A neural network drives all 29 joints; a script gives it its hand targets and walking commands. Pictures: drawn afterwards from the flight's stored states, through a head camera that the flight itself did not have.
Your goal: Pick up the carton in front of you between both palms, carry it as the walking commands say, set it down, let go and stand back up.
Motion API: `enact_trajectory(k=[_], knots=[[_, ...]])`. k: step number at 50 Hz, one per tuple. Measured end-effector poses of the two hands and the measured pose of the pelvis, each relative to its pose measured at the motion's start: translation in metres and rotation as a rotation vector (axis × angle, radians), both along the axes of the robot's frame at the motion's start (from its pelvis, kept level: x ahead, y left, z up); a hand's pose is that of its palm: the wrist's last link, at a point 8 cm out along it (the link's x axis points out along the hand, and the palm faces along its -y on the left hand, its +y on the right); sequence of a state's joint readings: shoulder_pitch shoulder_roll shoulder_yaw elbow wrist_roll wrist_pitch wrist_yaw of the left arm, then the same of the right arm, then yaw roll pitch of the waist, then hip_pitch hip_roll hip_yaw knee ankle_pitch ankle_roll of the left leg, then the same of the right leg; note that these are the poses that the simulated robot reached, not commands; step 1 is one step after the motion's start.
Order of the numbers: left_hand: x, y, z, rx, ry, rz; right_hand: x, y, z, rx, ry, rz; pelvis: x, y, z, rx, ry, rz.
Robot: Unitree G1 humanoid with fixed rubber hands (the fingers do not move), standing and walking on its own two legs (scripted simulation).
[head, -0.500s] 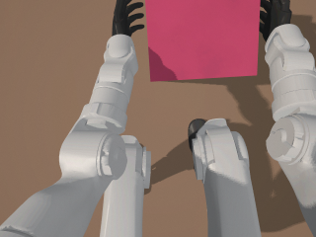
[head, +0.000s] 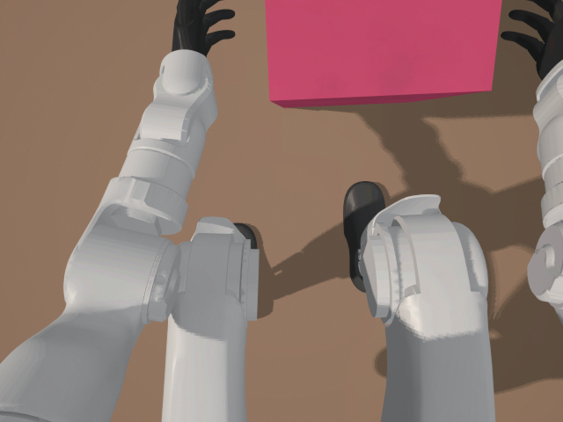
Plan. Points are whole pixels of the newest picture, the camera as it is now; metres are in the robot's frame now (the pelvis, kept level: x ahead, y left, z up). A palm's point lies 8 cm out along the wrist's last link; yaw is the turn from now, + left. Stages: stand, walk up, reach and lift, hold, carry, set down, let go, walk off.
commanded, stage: set down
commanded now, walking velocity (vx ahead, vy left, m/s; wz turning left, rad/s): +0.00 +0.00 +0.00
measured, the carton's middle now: (359, 17) +0.52 -0.15 -0.26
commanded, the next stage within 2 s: let go in 1.06 s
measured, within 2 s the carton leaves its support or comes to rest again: neither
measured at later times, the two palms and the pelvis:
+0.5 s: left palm out of the picture +0.53 +0.02 -0.03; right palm out of the picture +0.45 -0.35 -0.04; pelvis +0.01 -0.01 +0.08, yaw -1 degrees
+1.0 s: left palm out of the picture +0.52 +0.02 +0.11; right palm out of the picture +0.45 -0.37 +0.11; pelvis +0.05 -0.02 +0.22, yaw -4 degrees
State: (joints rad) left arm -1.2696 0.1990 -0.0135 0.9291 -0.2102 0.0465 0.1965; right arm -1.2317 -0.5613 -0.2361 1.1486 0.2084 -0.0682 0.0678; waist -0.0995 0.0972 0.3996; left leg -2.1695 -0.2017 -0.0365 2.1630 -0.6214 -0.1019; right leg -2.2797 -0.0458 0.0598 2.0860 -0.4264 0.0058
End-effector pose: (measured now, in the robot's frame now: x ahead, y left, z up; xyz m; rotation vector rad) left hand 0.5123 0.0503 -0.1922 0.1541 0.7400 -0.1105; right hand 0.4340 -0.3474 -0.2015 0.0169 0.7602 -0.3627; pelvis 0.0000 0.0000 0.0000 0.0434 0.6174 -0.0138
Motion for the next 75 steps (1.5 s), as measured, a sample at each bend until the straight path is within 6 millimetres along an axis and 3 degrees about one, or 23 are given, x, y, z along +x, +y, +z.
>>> enact_trajectory(k=[5,10,21,34,50,57,61,66,75], knots=[[0.004,-0.012,0.023,-0.019,-0.038,0.013,0.016,-0.003,0.025,0.018,-0.062,0.028,-0.006,-0.003,0.000,0.015,-0.026,-0.019],[0.003,-0.030,0.058,-0.029,-0.079,0.030,0.020,-0.006,0.059,0.021,-0.108,0.040,-0.007,-0.005,0.013,0.031,-0.030,-0.043],[0.011,-0.034,0.140,-0.005,-0.076,0.064,0.017,-0.009,0.142,0.014,-0.100,0.049,0.006,-0.010,0.067,0.058,0.065,-0.071],[0.004,-0.026,0.203,-0.018,-0.103,0.068,0.016,-0.012,0.210,-0.005,-0.100,0.057,0.027,-0.013,0.127,0.050,0.144,-0.079],[0.004,-0.026,0.307,-0.008,-0.109,0.066,0.015,-0.021,0.313,0.004,-0.107,0.072,0.046,-0.019,0.216,0.047,0.127,-0.109],[0.000,-0.023,0.341,0.009,-0.096,0.062,0.013,-0.020,0.347,-0.007,-0.089,0.089,0.055,-0.024,0.250,0.039,0.100,-0.113],[-0.012,-0.016,0.356,0.050,-0.076,0.045,0.002,-0.017,0.361,-0.034,-0.049,0.124,0.062,-0.029,0.268,0.032,0.074,-0.116],[-0.042,0.004,0.377,0.103,-0.030,0.020,-0.031,-0.012,0.381,-0.058,0.017,0.158,0.076,-0.034,0.295,0.018,0.011,-0.121],[-0.083,0.042,0.427,0.108,0.003,0.002,-0.078,0.005,0.434,-0.062,0.035,0.165,0.102,-0.038,0.336,-0.013,-0.134,-0.126]])
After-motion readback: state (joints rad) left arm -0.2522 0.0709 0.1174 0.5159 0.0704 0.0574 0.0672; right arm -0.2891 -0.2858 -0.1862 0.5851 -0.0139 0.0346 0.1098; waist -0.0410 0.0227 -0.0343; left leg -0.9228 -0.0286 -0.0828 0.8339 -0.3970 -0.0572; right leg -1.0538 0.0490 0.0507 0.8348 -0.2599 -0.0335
